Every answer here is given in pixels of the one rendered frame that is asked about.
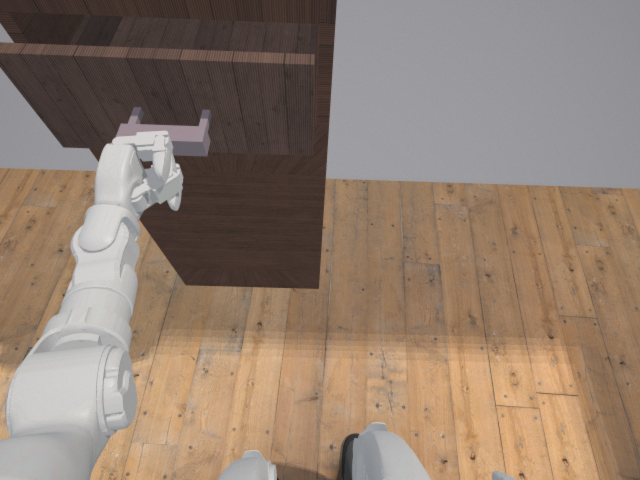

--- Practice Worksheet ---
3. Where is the handle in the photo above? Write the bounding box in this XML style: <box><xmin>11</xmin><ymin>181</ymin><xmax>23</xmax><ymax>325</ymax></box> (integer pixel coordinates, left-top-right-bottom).
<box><xmin>116</xmin><ymin>107</ymin><xmax>212</xmax><ymax>157</ymax></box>

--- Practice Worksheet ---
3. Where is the right robot shin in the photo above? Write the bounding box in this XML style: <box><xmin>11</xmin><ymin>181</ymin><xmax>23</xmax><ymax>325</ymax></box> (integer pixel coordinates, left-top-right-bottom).
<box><xmin>352</xmin><ymin>422</ymin><xmax>387</xmax><ymax>480</ymax></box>

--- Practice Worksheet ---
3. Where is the robot left forearm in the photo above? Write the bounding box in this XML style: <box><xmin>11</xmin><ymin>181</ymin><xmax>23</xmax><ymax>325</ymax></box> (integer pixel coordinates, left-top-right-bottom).
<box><xmin>5</xmin><ymin>204</ymin><xmax>141</xmax><ymax>437</ymax></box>

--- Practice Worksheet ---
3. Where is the cabinet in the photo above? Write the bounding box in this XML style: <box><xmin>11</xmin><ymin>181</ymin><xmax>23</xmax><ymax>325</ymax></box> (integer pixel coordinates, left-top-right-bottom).
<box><xmin>0</xmin><ymin>0</ymin><xmax>337</xmax><ymax>289</ymax></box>

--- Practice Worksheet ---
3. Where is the drawer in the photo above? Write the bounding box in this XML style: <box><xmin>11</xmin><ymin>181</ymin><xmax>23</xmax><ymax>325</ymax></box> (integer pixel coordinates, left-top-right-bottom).
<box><xmin>0</xmin><ymin>15</ymin><xmax>318</xmax><ymax>156</ymax></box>

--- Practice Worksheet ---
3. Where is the left robot hand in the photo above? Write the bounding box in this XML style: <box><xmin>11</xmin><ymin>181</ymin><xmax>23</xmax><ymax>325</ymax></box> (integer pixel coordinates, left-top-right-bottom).
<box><xmin>94</xmin><ymin>131</ymin><xmax>184</xmax><ymax>221</ymax></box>

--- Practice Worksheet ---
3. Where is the robot left upper arm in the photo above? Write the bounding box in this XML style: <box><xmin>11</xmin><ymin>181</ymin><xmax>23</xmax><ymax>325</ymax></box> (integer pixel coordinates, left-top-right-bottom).
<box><xmin>0</xmin><ymin>344</ymin><xmax>137</xmax><ymax>480</ymax></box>

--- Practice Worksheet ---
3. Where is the robot left thigh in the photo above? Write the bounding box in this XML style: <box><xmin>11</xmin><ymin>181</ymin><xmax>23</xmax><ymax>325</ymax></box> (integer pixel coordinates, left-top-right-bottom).
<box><xmin>217</xmin><ymin>457</ymin><xmax>277</xmax><ymax>480</ymax></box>

